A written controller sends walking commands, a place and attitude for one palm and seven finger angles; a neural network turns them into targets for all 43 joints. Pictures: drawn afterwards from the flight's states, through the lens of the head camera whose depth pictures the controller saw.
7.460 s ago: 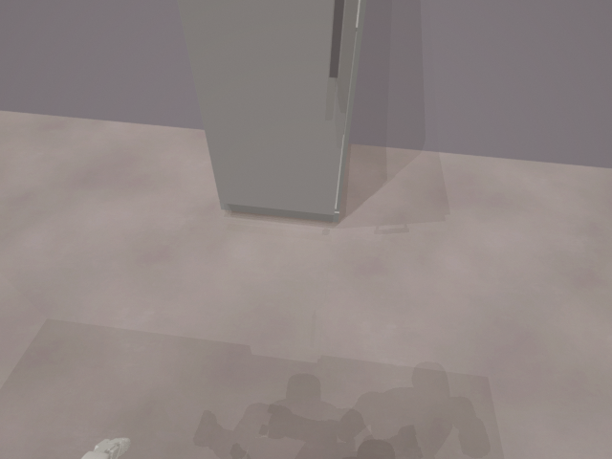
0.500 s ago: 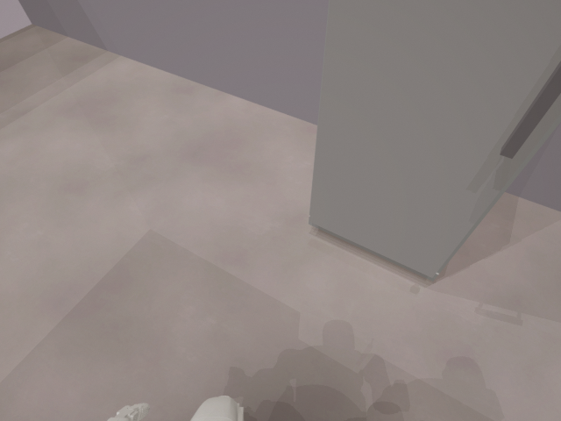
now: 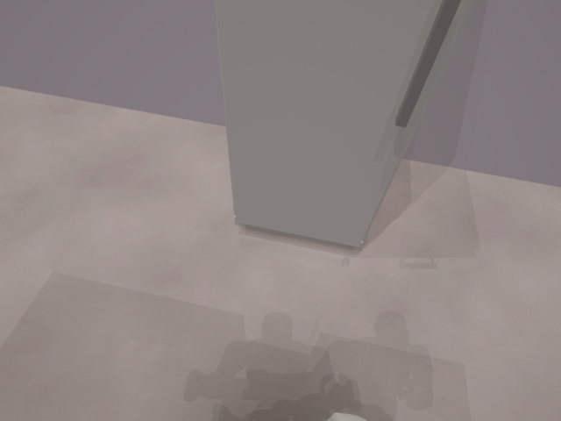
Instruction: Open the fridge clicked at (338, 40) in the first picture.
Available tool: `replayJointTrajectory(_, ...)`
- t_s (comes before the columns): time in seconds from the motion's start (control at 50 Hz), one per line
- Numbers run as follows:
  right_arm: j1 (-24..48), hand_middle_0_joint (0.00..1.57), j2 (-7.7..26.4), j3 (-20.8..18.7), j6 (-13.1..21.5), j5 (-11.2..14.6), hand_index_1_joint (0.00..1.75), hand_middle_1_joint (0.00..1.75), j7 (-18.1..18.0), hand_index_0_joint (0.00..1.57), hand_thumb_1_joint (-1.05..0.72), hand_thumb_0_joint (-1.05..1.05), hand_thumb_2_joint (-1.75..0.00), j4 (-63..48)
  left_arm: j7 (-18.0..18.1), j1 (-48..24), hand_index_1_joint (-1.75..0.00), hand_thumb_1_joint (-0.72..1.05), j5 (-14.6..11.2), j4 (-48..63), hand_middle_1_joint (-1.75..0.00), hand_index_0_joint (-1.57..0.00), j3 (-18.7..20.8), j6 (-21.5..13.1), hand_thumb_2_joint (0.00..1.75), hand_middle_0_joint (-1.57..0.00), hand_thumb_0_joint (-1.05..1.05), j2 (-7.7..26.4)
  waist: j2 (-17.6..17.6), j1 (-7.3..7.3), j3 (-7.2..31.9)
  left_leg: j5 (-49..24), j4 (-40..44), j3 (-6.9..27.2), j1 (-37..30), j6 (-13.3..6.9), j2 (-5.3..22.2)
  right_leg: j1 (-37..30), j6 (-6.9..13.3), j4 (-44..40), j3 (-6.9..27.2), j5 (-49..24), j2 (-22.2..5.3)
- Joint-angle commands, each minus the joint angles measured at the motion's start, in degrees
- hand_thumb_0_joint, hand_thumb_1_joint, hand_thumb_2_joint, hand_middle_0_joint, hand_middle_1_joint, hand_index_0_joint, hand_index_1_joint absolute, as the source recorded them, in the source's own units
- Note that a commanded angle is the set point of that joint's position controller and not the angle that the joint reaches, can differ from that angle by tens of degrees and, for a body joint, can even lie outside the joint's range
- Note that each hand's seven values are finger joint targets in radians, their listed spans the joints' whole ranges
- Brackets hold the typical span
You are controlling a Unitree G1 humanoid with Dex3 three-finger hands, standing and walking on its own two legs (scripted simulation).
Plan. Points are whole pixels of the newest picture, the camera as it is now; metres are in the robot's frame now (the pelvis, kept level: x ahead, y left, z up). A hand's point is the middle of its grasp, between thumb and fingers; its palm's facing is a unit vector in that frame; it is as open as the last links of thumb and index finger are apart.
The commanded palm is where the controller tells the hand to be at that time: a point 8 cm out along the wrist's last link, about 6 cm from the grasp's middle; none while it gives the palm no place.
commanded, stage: turn to face it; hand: right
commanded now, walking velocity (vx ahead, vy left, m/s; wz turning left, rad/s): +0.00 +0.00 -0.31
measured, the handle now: (434, 35) +0.78 -0.25 +0.16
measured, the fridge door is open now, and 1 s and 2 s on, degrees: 0 0 0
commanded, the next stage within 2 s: take the last steps up to it in 0.22 s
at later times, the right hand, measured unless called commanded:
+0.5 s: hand out of the picture +0.05 -0.22 -0.16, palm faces +0.15 +0.96 -0.25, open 7.4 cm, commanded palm none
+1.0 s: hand out of the picture -0.02 -0.16 -0.18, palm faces +0.31 +0.94 -0.12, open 7.4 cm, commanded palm none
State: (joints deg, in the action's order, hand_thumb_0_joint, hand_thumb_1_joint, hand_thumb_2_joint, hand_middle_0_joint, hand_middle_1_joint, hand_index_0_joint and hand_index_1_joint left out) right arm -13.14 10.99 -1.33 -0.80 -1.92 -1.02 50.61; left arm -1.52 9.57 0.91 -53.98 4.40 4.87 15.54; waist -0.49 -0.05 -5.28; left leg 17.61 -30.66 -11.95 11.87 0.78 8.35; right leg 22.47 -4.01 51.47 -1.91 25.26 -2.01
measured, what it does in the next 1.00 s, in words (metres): walks ahead: right foot, then left foot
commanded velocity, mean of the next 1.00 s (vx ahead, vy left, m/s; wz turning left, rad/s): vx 0.21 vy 0.02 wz -0.10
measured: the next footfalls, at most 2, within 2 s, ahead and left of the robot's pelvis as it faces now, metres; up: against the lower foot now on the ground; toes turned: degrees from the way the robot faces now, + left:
right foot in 0.10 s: +0.03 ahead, -0.14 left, +0.00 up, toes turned -8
left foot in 0.52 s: +0.07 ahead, +0.09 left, +0.00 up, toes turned -3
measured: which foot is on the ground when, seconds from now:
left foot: down 0.00-0.10, up 0.12-0.50, down 0.52-1.00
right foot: up 0.00-0.08, down 0.10-0.52, up 0.54-0.96, down 0.98-1.00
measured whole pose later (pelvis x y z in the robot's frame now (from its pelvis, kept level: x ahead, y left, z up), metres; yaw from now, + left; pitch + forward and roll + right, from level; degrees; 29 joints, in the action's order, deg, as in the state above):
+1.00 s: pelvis +0.14 -0.05 -0.01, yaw -11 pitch +0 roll +1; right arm -29.1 5.0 -1.4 2.5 -1.4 -0.9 67.9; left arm -0.6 9.7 1.6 -59.8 2.7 -2.3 9.1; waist 0.6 -2.8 -3.5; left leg 26.6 -30.8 -7.8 1.8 1.0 3.8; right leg 21.4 1.9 33.7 -7.4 11.3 -3.3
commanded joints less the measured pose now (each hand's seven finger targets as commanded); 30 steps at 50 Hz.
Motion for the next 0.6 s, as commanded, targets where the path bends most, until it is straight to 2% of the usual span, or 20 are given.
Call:
replayJointTrajectory(0.0, -3.27, 0.20, 14.72, -4.50, 0.63, 0.10, 0.30, 0.30, -0.70, 0.20, -0.90, 0.00, -0.90, -1.48, 0.17, -2.74, -0.30, 0.90, -0.46, 5.46, -0.30, -0.20, -0.41, -2.87, 0.90, -0.20, 0.00, 1.94, 13.80, -1.81, 8.36, -33.40, 3.79, 7.25, -8.25, -6.57, 11.98, -2.77, 1.27, -13.65, -4.22, -1.84, 1.60)
replayJointTrajectory(0.02, -2.66, 0.20, 14.25, -4.47, 0.47, 0.34, 0.30, 0.30, -0.65, 0.20, -0.90, 0.00, -0.90, -1.07, 0.24, -1.28, -0.30, 0.90, -0.39, 4.86, -0.30, -0.20, -0.38, -3.12, 0.90, -0.20, 0.00, 2.34, 12.90, -0.89, 8.62, -31.36, 1.18, 5.75, -6.55, -4.76, 11.04, -6.99, 1.67, -19.87, -4.48, -6.69, 1.61)
replayJointTrajectory(0.04, -2.29, 0.20, 13.56, -4.49, 0.23, 0.91, 0.30, 0.30, -0.56, 0.20, -0.90, 0.00, -0.90, -1.01, 0.26, 1.64, -0.30, 0.90, -0.20, 4.04, -0.30, -0.20, 0.01, -3.70, 0.90, -0.20, 0.00, 3.99, 8.81, 1.01, 10.17, -27.79, -4.55, 3.82, -2.48, -2.13, 9.71, -14.38, 2.49, -28.43, -3.55, -15.13, 0.43)
replayJointTrajectory(0.06, -3.52, 0.20, 10.54, -4.18, -0.09, 1.42, 0.30, 0.30, -0.26, 0.20, -0.90, 0.00, -0.90, -2.25, 0.49, 4.17, -0.30, 0.90, 0.37, 3.96, -0.30, -0.20, 1.27, -4.43, 0.90, -0.20, 0.00, 10.07, -6.85, 2.30, 13.27, -9.95, -16.48, 1.03, 10.35, 1.93, 3.71, -25.66, 7.27, -30.95, 11.38, -31.39, -11.62)
replayJointTrajectory(0.08, -1.33, 0.20, 7.24, -2.52, -0.27, 1.20, 0.30, 0.30, -0.09, 0.20, -0.90, 0.00, -0.90, -4.21, 0.90, 7.05, -0.30, 0.90, -0.01, 3.40, -0.30, -0.20, 2.02, -4.09, 0.90, -0.20, 0.00, 14.20, -17.42, 3.59, 12.75, 20.64, -25.05, 3.75, 19.86, 4.17, -0.82, -27.12, 14.73, -30.53, 21.42, -53.77, -22.22)
replayJointTrajectory(0.1, 1.91, 0.20, 8.27, -2.52, -1.10, 0.90, 0.30, 0.30, -0.69, 0.20, -0.90, 0.00, -0.90, -3.76, 1.70, 8.18, -0.30, 0.90, 0.06, 2.04, -0.30, -0.20, 1.83, -4.10, 0.90, -0.20, 0.00, 12.91, -12.85, 4.70, 11.97, 19.89, -30.25, 8.71, 18.79, 3.52, -0.77, -23.39, 16.09, -30.33, 19.46, -51.21, -21.60)
replayJointTrajectory(0.12, 3.01, 0.20, 7.83, -2.64, -1.13, 1.21, 0.30, 0.30, -0.61, 0.20, -0.90, 0.00, -0.90, -2.95, 2.35, 5.72, -0.30, 0.90, 0.20, 2.39, -0.30, -0.20, 1.51, -4.11, 0.90, -0.20, 0.00, 11.87, -12.85, 3.54, 10.07, 17.09, -32.94, 10.16, 20.19, 3.63, -0.68, -21.09, 16.35, -29.99, 17.97, -48.08, -19.55)
replayJointTrajectory(0.16, 1.71, 0.20, 8.06, -2.91, -1.06, 1.16, 0.30, 0.30, 0.04, 0.20, -0.90, 0.00, -0.90, -0.63, 2.62, 0.64, -0.30, 0.90, 0.24, 3.38, -0.30, -0.20, 0.23, -4.27, 0.90, -0.20, 0.00, 8.09, -8.97, 1.15, 6.42, 9.76, -33.93, 10.53, 18.76, 3.80, -0.83, -17.29, 13.86, -30.40, 11.70, -46.27, -14.17)
replayJointTrajectory(0.2, -0.55, 0.20, 7.78, -2.79, -1.23, 1.21, 0.30, 0.30, 0.27, 0.20, -0.90, 0.00, -0.90, 0.75, 2.61, -0.37, -0.30, 0.90, 0.00, 3.48, -0.30, -0.20, -0.22, -4.59, 0.90, -0.20, 0.00, 7.13, -8.52, 0.23, 6.63, 6.85, -32.29, 9.80, 16.90, 4.08, -1.60, -17.18, 12.78, -31.14, 8.72, -45.39, -11.86)
replayJointTrajectory(0.3, 0.97, 0.20, 6.70, -2.31, -1.40, 1.28, 0.30, 0.30, 0.07, 0.20, -0.90, 0.00, -0.90, 0.74, 2.62, 1.74, -0.30, 0.90, 0.07, 2.12, -0.30, -0.20, -0.13, -4.44, 0.90, -0.20, 0.00, 6.70, -7.10, 1.14, 6.18, 7.19, -23.80, 9.43, 14.51, 4.29, -3.05, -17.63, 13.82, -32.10, 10.70, -41.79, -12.31)
replayJointTrajectory(0.36, 1.29, 0.20, 5.24, -1.69, -0.67, 1.00, 0.30, 0.30, 0.58, 0.20, -0.90, 0.00, -0.90, 0.96, 2.46, 3.17, -0.30, 0.90, 0.57, 1.12, -0.30, -0.20, 0.04, -4.57, 0.90, -0.20, 0.00, 6.42, -8.14, 1.82, 6.61, 8.55, -16.31, 8.26, 10.90, 3.49, -4.47, -16.39, 13.91, -34.15, 13.44, -24.71, -12.16)
replayJointTrajectory(0.4, 0.48, 0.20, 4.56, -1.45, -0.01, 0.72, 0.30, 0.30, 0.98, 0.20, -0.90, 0.00, -0.90, 1.57, 2.39, 3.11, -0.30, 0.90, 0.75, 0.57, -0.30, -0.20, 0.03, -4.66, 0.90, -0.20, 0.00, 6.03, -8.65, 1.52, 4.73, 8.49, -11.17, 7.38, 7.97, 2.57, -5.44, -13.03, 13.76, -35.72, 15.60, -11.88, -11.80)
replayJointTrajectory(0.44, -2.71, 0.20, 4.25, -1.30, 0.83, 0.50, 0.30, 0.30, 1.36, 0.20, -0.90, 0.00, -0.90, 3.14, 2.33, 2.97, -0.30, 0.90, 0.61, -0.28, -0.30, -0.20, -0.16, -4.86, 0.90, -0.20, 0.00, 5.15, -6.95, -0.14, 3.04, 4.28, -2.69, 6.29, 0.37, 1.98, -6.67, -7.03, 12.41, -34.94, 15.88, -1.37, -10.21)
replayJointTrajectory(0.46, -6.15, 0.20, 4.29, -1.47, 1.32, 0.37, 0.30, 0.30, 1.39, 0.20, -0.90, 0.00, -0.90, 4.55, 2.35, 2.74, -0.30, 0.90, 0.43, -0.67, -0.30, -0.20, -0.28, -4.91, 0.90, -0.20, 0.00, 4.18, -4.70, -1.78, 2.99, 0.69, 3.88, 6.27, -6.01, 1.79, -6.60, -2.93, 10.82, -31.66, 14.30, 3.12, -8.13)
replayJointTrajectory(0.48, -9.66, 0.20, 6.31, -1.92, 1.98, 0.03, 0.30, 0.30, 1.13, 0.20, -0.90, 0.00, -0.90, 5.99, 2.27, 2.93, -0.30, 0.90, 0.12, -0.90, -0.30, -0.20, -0.63, -5.16, 0.90, -0.20, 0.00, 1.85, 1.41, -3.37, 2.41, 3.88, 9.32, 10.90, -12.45, 0.72, -3.09, 3.44, 8.35, -23.99, 10.56, 6.72, -3.94)
replayJointTrajectory(0.5, -13.46, 0.20, 10.58, -2.83, 2.43, -0.49, 0.30, 0.30, 0.55, 0.20, -0.90, 0.00, -0.90, 6.88, 2.02, 2.57, -0.30, 0.90, -0.41, 0.48, -0.30, -0.20, -1.57, -5.45, 0.90, -0.20, 0.00, -1.92, 14.80, -4.86, 0.95, 16.68, 18.48, 28.76, -15.37, -4.10, 9.16, 13.43, 5.34, -9.09, 2.23, 7.71, 3.34)
replayJointTrajectory(0.52, -15.81, 0.20, 12.90, -3.36, 2.27, 0.15, 0.30, 0.30, 0.10, 0.20, -0.90, 0.00, -0.90, 6.56, 1.50, -1.44, -0.30, 0.90, 0.10, 2.80, -0.30, -0.20, -1.16, -5.08, 0.90, -0.20, 0.00, -0.01, 15.41, -6.57, -1.75, 27.61, 25.91, 39.65, -9.36, -9.04, 17.28, 16.94, 5.05, 1.14, 2.55, 9.36, 2.12)
replayJointTrajectory(0.54, -14.45, 0.20, 11.95, -3.46, 2.84, 0.51, 0.30, 0.30, -0.16, 0.20, -0.90, 0.00, -0.90, 6.71, 1.17, -2.81, -0.30, 0.90, 0.60, 2.67, -0.30, -0.20, -0.60, -4.93, 0.90, -0.20, 0.00, 1.23, 16.35, -5.84, -4.35, 30.22, 28.33, 41.45, -4.91, -9.86, 16.48, 18.07, 5.48, 6.61, 5.00, 4.52, 0.09)
replayJointTrajectory(0.56, -11.99, 0.20, 9.49, -2.95, 3.11, 0.50, 0.30, 0.30, -0.22, 0.20, -0.90, 0.00, -0.90, 6.57, 0.81, -2.37, -0.30, 0.90, 0.63, 1.77, -0.30, -0.20, -0.17, -4.96, 0.90, -0.20, 0.00, 1.72, 12.13, -3.95, -6.36, 27.97, 28.08, 37.58, -1.86, -9.47, 15.10, 17.84, 5.44, 9.70, 5.03, 0.32, -1.20)
replayJointTrajectory(0.58, -8.93, 0.20, 7.12, -2.32, 3.44, 0.51, 0.30, 0.30, -0.14, 0.20, -0.90, 0.00, -0.90, 6.18, 0.45, 0.08, -0.30, 0.90, 0.73, 0.08, -0.30, -0.20, 0.08, -4.92, 0.90, -0.20, 0.00, 1.12, 8.37, -1.65, -5.98, 20.90, 26.12, 30.18, -0.79, -8.15, 12.01, 15.98, 4.94, 10.80, 4.26, -4.34, -2.05)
